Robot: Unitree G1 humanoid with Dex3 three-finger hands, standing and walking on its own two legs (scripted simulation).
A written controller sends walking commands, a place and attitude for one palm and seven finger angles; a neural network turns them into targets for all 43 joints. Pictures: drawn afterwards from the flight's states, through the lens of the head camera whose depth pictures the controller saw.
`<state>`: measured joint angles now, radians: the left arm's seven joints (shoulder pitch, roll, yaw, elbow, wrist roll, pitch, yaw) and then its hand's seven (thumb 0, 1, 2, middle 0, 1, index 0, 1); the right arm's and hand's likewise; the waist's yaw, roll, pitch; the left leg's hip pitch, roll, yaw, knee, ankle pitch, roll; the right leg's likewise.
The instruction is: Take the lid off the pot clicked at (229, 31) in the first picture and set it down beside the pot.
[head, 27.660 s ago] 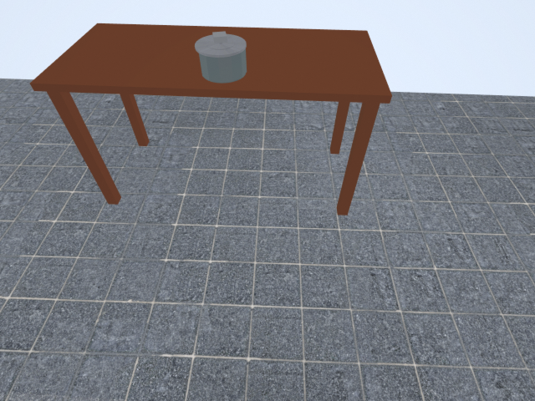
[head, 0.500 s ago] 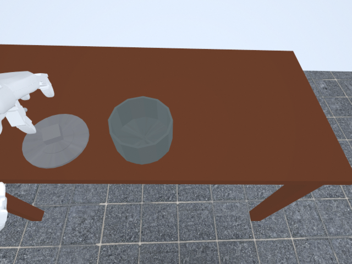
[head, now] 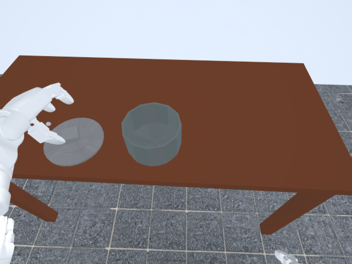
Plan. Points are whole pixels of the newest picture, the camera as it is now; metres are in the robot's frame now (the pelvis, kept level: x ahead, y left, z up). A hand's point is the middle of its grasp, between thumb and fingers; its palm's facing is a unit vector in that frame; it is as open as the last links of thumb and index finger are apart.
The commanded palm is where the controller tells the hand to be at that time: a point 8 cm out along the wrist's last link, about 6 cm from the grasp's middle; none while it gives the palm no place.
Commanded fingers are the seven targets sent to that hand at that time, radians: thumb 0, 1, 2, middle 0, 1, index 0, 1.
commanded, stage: draw the hand back to the body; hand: left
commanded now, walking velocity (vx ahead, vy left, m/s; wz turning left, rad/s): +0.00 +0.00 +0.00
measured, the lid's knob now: (71, 135) +0.47 +0.35 -0.05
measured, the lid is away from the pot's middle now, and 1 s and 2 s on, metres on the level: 0.25 0.25 0.25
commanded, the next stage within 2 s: step back with the hand held close in 1.72 s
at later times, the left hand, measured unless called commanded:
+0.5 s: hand (57, 117) +0.37 +0.26 +0.15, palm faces +0.44 -0.84 -0.32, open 9.7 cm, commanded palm +0.31 +0.29 +0.16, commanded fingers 0.00 0.56 0.70 -0.24 -0.59 -0.24 -0.59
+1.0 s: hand (50, 153) +0.28 +0.23 +0.16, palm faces +0.46 -0.84 -0.30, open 7.6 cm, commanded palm +0.22 +0.26 +0.17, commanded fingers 0.00 0.90 0.90 -0.20 -0.30 -0.20 -0.30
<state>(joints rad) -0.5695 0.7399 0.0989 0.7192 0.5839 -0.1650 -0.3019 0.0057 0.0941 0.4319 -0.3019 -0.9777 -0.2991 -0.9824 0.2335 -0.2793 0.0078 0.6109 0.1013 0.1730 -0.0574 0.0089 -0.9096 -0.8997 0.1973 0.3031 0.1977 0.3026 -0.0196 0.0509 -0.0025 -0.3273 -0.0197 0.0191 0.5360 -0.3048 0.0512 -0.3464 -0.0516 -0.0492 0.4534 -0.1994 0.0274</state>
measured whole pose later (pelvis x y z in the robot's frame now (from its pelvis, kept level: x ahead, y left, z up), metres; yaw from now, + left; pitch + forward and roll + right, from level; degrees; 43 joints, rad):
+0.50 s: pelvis +0.03 -0.03 +0.01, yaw -1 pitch +0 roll -1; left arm -0.18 0.43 0.35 0.25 -0.04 -0.08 0.10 0.01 0.36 0.59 -0.27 -0.75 -0.26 -0.75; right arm 0.23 -0.28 0.02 0.70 0.05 -0.07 -0.07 0.01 -0.91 -0.90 0.20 0.30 0.20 0.30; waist 0.01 0.05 0.03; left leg -0.12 0.03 0.02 0.42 -0.31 0.00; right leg -0.16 0.00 -0.05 0.38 -0.22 0.00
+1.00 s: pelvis +0.01 -0.04 +0.01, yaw -1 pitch -3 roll -1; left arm 0.11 0.35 0.33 -0.07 -0.08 -0.06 0.11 0.02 0.83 0.87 -0.22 -0.35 -0.21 -0.35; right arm 0.16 -0.24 0.04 0.67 0.04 -0.10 -0.07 0.01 -0.91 -0.90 0.20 0.30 0.20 0.30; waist 0.05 0.07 0.03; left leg -0.06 0.03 0.01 0.41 -0.28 -0.01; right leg -0.12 0.00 -0.06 0.38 -0.21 -0.01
